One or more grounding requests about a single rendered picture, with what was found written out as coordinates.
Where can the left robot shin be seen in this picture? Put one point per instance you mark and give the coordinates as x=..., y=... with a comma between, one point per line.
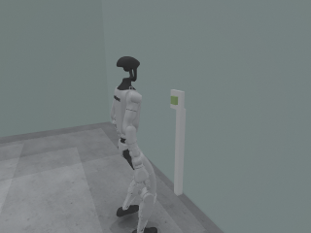
x=131, y=194

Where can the panel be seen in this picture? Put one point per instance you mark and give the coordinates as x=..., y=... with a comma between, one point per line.
x=179, y=140

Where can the robot right thigh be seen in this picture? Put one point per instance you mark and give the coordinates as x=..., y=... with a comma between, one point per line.
x=152, y=176

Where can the right robot upper arm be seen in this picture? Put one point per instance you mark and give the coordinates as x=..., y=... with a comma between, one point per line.
x=133, y=101

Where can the robot right forearm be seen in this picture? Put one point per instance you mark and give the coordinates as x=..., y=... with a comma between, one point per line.
x=131, y=142

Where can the button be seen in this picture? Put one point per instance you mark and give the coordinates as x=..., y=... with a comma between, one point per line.
x=174, y=100

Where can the left robot upper arm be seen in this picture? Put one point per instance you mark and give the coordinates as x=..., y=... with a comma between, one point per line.
x=113, y=110

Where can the robot right hand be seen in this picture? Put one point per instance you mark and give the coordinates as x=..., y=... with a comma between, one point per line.
x=141, y=175

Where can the robot left forearm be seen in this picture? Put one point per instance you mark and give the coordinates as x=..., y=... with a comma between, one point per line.
x=115, y=124

